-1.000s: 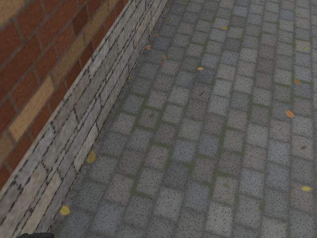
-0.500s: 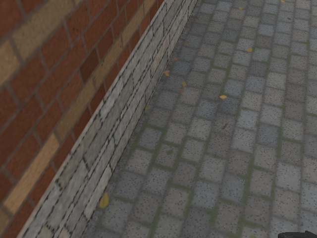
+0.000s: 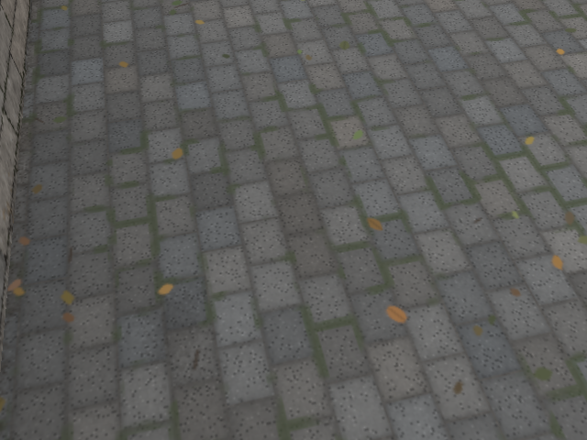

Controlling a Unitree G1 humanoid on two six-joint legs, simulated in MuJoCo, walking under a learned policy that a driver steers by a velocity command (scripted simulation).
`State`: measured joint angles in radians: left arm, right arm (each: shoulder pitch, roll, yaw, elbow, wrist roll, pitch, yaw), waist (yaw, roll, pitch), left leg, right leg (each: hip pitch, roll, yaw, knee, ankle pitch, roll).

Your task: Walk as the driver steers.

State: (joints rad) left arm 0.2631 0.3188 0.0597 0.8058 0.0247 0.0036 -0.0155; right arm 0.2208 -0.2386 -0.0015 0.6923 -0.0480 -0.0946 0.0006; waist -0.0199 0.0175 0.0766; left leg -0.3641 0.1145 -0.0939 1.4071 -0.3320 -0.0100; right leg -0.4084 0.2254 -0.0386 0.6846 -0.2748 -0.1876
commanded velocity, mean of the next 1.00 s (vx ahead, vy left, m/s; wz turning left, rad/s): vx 0.23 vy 0.00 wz -0.22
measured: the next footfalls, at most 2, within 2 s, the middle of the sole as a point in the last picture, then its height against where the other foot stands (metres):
left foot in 0.28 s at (280, 404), level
right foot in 0.66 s outside the picture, level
